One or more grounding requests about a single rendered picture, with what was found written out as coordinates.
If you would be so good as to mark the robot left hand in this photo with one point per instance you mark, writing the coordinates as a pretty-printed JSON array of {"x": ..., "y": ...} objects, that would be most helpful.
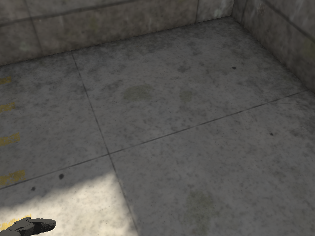
[{"x": 29, "y": 226}]

